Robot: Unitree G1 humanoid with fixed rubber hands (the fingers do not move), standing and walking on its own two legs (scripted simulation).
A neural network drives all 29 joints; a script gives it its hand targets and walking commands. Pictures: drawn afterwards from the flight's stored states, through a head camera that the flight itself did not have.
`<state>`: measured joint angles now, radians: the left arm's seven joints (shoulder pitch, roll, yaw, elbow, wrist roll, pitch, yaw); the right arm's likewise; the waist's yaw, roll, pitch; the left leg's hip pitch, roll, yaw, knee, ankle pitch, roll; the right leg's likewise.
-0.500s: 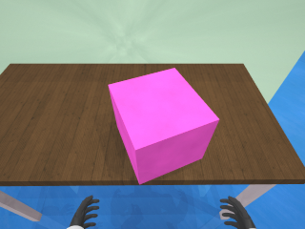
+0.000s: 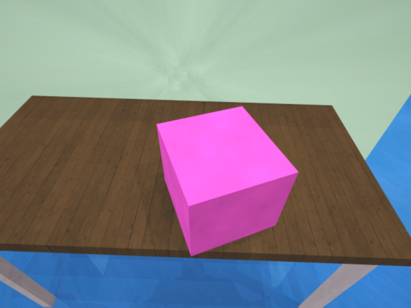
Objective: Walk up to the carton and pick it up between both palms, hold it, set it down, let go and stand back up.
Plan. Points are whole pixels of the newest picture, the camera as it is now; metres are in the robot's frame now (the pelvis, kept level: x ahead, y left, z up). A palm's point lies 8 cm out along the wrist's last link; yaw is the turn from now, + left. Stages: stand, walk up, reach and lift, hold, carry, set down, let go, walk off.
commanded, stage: stand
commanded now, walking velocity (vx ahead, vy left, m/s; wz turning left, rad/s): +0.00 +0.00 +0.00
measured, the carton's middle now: (218, 176) +0.40 -0.01 +0.02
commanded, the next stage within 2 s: none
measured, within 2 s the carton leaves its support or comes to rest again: neither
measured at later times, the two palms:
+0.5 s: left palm out of the picture +0.04 +0.28 -0.12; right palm out of the picture +0.04 -0.30 -0.12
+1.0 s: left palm out of the picture +0.04 +0.26 -0.13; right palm out of the picture +0.04 -0.30 -0.12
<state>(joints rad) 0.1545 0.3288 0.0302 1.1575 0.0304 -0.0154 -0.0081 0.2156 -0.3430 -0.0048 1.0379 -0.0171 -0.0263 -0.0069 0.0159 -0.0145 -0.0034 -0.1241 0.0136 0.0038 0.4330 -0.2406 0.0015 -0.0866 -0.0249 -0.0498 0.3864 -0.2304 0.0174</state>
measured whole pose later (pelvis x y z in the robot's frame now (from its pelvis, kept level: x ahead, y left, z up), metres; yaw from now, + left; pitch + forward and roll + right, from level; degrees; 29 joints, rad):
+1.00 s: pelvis -0.02 -0.02 +0.00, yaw +0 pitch -4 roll -1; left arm 0.11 0.30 0.02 1.17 0.01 -0.01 -0.01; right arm 0.16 -0.32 0.01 1.09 -0.01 -0.02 0.00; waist 0.00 0.00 0.05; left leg -0.14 0.04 0.00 0.39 -0.18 -0.02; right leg -0.10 0.00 -0.06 0.35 -0.18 -0.01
